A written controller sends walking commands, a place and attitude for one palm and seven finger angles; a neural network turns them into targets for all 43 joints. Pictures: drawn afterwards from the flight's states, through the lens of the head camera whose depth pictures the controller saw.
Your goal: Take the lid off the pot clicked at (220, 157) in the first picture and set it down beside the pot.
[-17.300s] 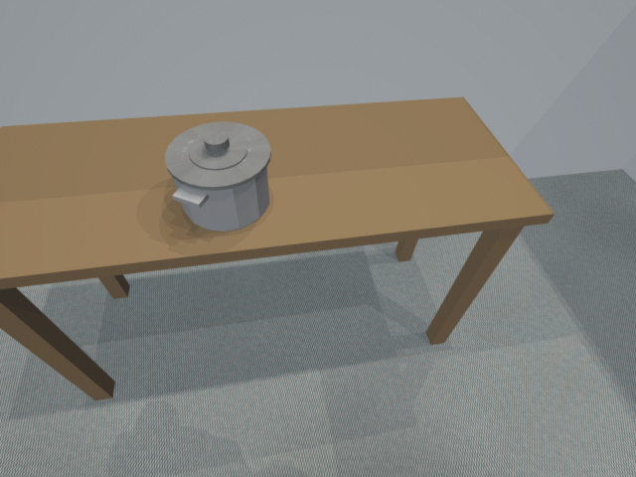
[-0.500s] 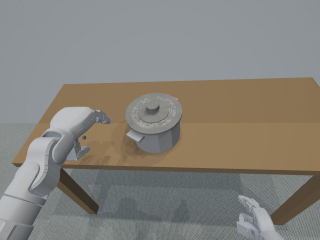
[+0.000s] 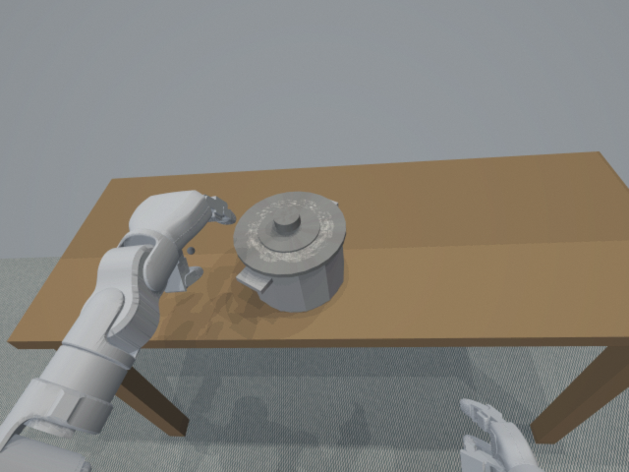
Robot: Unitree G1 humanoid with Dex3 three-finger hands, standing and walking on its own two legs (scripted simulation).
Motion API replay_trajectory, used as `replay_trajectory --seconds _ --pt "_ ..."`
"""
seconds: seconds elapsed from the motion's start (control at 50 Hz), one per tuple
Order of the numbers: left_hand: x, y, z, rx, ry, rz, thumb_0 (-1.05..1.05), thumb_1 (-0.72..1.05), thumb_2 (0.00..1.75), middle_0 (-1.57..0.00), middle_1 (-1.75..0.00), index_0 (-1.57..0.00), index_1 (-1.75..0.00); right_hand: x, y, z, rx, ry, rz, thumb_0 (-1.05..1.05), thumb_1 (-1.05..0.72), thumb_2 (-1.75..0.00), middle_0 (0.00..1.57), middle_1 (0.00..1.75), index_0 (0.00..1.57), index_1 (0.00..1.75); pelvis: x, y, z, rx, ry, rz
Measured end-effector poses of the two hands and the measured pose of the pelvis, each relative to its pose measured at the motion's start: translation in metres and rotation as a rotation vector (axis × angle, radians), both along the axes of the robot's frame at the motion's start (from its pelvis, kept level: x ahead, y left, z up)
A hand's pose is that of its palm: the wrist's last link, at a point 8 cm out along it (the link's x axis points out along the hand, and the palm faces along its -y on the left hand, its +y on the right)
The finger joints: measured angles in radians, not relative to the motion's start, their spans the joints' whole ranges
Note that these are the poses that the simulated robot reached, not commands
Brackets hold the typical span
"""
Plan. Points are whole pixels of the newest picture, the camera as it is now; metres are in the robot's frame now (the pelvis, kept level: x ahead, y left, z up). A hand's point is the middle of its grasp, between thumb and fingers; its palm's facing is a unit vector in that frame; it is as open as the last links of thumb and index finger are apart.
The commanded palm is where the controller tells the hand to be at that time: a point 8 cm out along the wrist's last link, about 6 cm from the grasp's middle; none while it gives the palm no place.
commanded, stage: move the open hand above the knob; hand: left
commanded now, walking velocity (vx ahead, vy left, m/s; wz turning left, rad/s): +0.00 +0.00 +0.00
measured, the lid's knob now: (287, 219) +0.47 +0.09 +0.06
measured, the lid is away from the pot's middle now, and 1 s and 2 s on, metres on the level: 0.00 0.00 0.00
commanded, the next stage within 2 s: lower the open fingers around the knob in 1.78 s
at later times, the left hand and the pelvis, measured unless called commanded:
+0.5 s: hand (234, 207) +0.42 +0.14 +0.14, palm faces -0.13 -0.06 -0.99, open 10.1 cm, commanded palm +0.39 +0.13 +0.19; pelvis +0.01 -0.02 +0.00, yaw +0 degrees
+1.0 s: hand (278, 202) +0.44 +0.08 +0.12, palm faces -0.25 -0.04 -0.97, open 10.1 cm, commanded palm +0.44 +0.09 +0.19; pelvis +0.01 -0.02 +0.00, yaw +0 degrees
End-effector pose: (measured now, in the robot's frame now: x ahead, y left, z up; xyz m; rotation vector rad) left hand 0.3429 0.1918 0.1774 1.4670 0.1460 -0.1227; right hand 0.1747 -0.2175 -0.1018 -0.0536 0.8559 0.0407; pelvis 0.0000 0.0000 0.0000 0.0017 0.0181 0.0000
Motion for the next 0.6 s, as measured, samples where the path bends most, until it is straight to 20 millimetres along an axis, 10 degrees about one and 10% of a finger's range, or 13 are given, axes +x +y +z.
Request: replay_trajectory --seconds 0.42,0.5,0.6 --pt "0.041 -0.058 -0.002 0.055 0.024 -0.096 0.00 -0.31 1.44 -0.84 -0.09 -0.85 -0.08 -0.001 -0.023 -0.004 -0.039 0.033 -0.050 0.01 -0.90 -0.90 0.19 0.30 0.19 0.30 0.004 -0.016 -0.001 0.010 0.007 -0.003" --pt "0.059 -0.051 0.017 0.031 -0.041 -0.029 0.00 -0.31 1.44 -0.84 -0.09 -0.85 -0.08 -0.005 -0.028 -0.005 -0.043 0.042 -0.065 0.01 -0.90 -0.90 0.19 0.30 0.19 0.29 0.006 -0.018 -0.001 0.012 0.017 -0.007" --pt "0.066 -0.048 -0.005 0.029 0.059 0.044 0.00 -0.30 1.44 -0.83 -0.09 -0.84 -0.08 -0.012 -0.035 -0.008 -0.027 0.069 -0.082 0.01 -0.90 -0.90 0.19 0.30 0.19 0.29 0.009 -0.021 -0.002 0.013 0.031 -0.011"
